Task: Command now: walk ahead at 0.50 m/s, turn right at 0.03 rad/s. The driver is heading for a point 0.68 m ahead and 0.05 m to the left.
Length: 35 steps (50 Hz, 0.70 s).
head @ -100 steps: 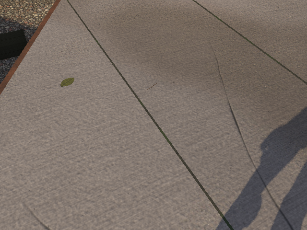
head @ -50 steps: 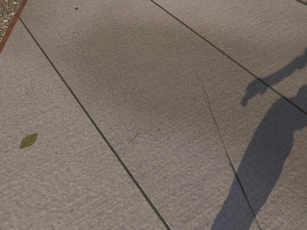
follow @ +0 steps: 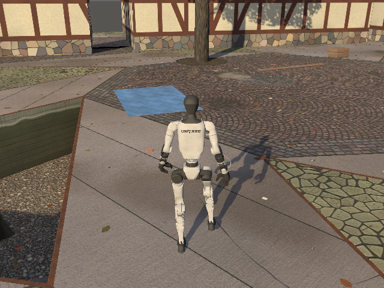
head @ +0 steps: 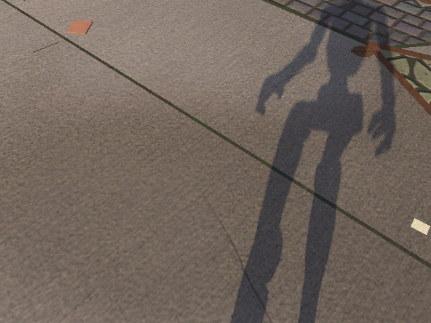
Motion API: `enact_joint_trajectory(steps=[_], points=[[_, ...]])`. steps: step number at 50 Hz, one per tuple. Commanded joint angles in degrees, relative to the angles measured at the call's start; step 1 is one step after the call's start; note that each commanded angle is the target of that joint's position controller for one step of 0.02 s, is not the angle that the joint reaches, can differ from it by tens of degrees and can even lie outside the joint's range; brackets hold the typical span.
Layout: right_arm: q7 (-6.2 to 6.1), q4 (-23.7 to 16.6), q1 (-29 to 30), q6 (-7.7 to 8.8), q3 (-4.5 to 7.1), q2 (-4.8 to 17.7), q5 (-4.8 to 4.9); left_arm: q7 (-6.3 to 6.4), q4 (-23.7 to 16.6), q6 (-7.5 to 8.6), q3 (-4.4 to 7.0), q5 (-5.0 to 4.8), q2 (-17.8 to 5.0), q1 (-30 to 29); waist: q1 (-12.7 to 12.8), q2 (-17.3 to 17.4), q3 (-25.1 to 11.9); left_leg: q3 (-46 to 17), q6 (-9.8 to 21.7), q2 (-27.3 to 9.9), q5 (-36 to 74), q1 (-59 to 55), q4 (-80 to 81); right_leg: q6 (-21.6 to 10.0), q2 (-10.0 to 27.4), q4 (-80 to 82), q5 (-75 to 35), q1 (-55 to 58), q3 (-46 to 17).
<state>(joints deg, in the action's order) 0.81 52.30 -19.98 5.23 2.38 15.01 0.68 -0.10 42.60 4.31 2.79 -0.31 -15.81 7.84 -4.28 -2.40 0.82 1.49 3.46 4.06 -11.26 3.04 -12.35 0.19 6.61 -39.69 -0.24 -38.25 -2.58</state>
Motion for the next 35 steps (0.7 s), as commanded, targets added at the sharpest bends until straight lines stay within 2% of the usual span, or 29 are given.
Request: enact_joint_trajectory(steps=[1,4,6,7,8,9,10,11,12,13,14,15,17,19,22,25,28,31,33,34,35], points=[[-0.47,-1.95,-1.35,0.23,2.05,10.03,0.57,-0.74,-5.23,1.09,0.00,-0.52,-1.85,-6.53,-0.69,5.68,1.96,-6.62,7.97,-14.40,14.93,2.37,4.23,-0.09,-2.28,6.44,-5.79,3.84,2.37],[-0.69,-0.67,-3.19,-0.87,2.20,10.40,0.65,-1.72,-7.21,1.49,0.14,-0.75,-2.78,-10.02,-0.69,6.04,2.82,-8.01,7.27,-17.48,17.51,-4.35,1.13,-1.74,-2.96,9.75,-1.23,1.75,1.85],[-0.99,-0.41,-2.74,-1.52,2.52,11.23,0.66,-2.14,-7.33,1.71,0.58,-0.67,-4.10,-8.56,1.16,6.88,1.61,-8.29,6.20,-18.63,23.50,-7.25,-2.35,-3.23,-3.92,11.33,3.11,4.95,2.31],[-1.10,-0.60,-1.67,-1.79,2.66,11.81,0.64,-2.09,-6.55,1.78,1.19,-0.53,-5.34,-5.06,3.56,7.50,-0.60,-7.39,5.44,-17.97,32.02,-7.34,-6.59,-4.30,-5.45,12.34,4.33,10.74,3.67],[-1.16,-0.90,-0.87,-2.06,2.36,11.20,0.49,-1.77,-4.20,1.75,2.44,-0.35,-7.56,2.66,7.56,6.73,-5.49,-5.23,4.09,-15.37,38.53,-5.28,-15.39,-6.03,-6.74,13.67,2.89,21.97,4.94],[-1.24,-2.31,-0.40,-1.90,1.43,9.30,-0.43,-1.18,-1.95,1.58,3.64,0.26,-11.02,12.96,11.62,3.91,-13.55,-3.12,2.21,-12.56,30.18,4.51,-29.74,-9.35,-0.11,10.53,-0.34,39.26,-1.60],[-0.79,-3.47,-7.21,-0.61,-0.70,2.50,-0.81,-0.93,-0.87,1.10,4.99,0.90,-16.81,18.28,9.75,-10.03,-21.84,-0.30,-1.98,-2.77,0.82,28.60,-52.44,-18.61,14.31,12.83,6.10,61.84,-26.97],[-0.24,-2.31,-6.48,0.73,-0.15,5.53,-0.02,-1.03,-0.43,0.71,3.79,0.14,-12.06,19.67,10.94,-10.84,-24.88,-7.76,-1.76,-2.06,-21.89,36.55,-60.21,-20.47,16.86,20.08,13.00,63.12,-39.34],[0.14,-3.92,-1.13,1.38,1.15,10.02,1.57,-0.94,-0.95,0.65,2.72,-0.12,-9.44,14.92,10.36,-6.85,-14.44,-7.74,-1.07,-5.66,-18.85,41.34,-62.90,-17.33,14.60,21.52,15.45,55.12,-30.92],[0.10,-4.75,2.69,1.52,1.10,9.72,1.71,-0.90,-1.66,0.57,2.22,-0.05,-8.06,10.66,8.82,-3.11,-8.58,-5.99,-0.94,-8.56,-13.41,40.58,-60.51,-15.42,11.88,23.09,12.87,46.19,-23.26],[-0.11,-4.99,4.46,1.25,1.22,8.89,0.88,-1.16,-1.87,0.60,1.72,0.27,-6.52,7.42,7.10,-0.72,-4.28,-5.09,-1.39,-10.22,-9.88,38.66,-56.63,-14.44,9.43,25.38,8.95,38.41,-18.21],[-0.31,-4.41,3.39,0.43,1.49,8.19,0.52,-1.31,-2.04,0.93,1.29,0.70,-4.96,5.29,5.04,-1.56,-2.67,-5.59,-1.71,-11.86,-7.16,35.04,-53.94,-13.34,7.57,27.58,6.21,33.32,-13.87],[-0.49,-3.39,0.81,-1.28,1.08,5.35,0.62,-1.55,-1.28,1.87,1.57,0.76,-5.19,4.26,3.22,-2.69,-2.10,-5.41,-2.70,-12.36,-4.14,31.11,-52.26,-13.63,6.75,30.97,3.13,28.08,-8.94],[-0.80,-4.19,2.59,-2.10,1.22,4.98,0.64,-1.29,0.07,2.53,2.00,1.16,-6.17,5.01,3.04,-1.88,-0.50,-6.65,-3.52,-12.27,0.15,33.36,-49.38,-13.78,6.70,32.82,0.30,26.94,-4.55],[-0.56,-5.75,6.87,-1.90,1.45,4.75,0.40,-0.49,1.75,2.55,2.26,1.32,-6.90,6.50,4.08,-0.88,0.72,-7.87,-3.84,-11.34,9.99,36.35,-40.36,-12.28,5.97,33.56,-2.53,29.24,1.13],[0.35,-7.49,12.20,-1.46,1.00,3.58,0.25,0.12,2.71,2.38,2.36,0.99,-7.79,7.18,6.02,-0.38,2.03,-4.85,-3.36,-10.17,17.78,34.20,-30.45,-10.55,5.24,34.36,-2.67,30.24,6.09],[1.22,-10.06,17.21,-1.43,0.54,2.85,0.32,0.51,4.65,1.62,2.71,0.43,-8.62,10.21,8.19,0.52,3.78,-3.35,-2.33,-9.70,17.64,36.11,-25.23,-10.09,7.26,33.39,-3.69,36.23,8.05],[2.29,-12.91,20.17,-1.53,0.68,3.36,0.37,0.77,5.86,0.15,3.18,-0.27,-9.40,11.49,8.49,0.23,4.35,-1.50,-0.55,-8.85,10.64,38.72,-22.68,-9.05,9.59,29.23,-9.76,43.74,9.22],[2.91,-13.98,18.76,-1.63,1.33,4.60,0.44,1.28,5.56,-0.86,3.59,-0.47,-10.69,10.23,6.64,-1.36,2.33,1.69,1.29,-6.31,4.54,34.39,-22.24,-7.63,9.95,23.10,-25.50,45.88,10.98],[2.96,-13.78,15.58,-1.80,2.07,5.85,0.42,1.65,5.22,-1.37,3.82,-0.46,-11.49,9.63,4.67,-2.60,-0.39,3.69,2.42,-4.07,1.72,29.07,-22.66,-6.77,9.61,17.38,-35.52,45.94,11.93],[2.81,-12.26,8.32,-1.89,3.43,7.99,0.55,2.02,4.84,-1.97,3.78,-0.45,-11.65,8.70,0.49,-2.24,-4.44,4.97,4.05,-1.43,2.61,19.12,-20.56,-5.35,7.99,7.25,-40.64,43.61,13.63]])
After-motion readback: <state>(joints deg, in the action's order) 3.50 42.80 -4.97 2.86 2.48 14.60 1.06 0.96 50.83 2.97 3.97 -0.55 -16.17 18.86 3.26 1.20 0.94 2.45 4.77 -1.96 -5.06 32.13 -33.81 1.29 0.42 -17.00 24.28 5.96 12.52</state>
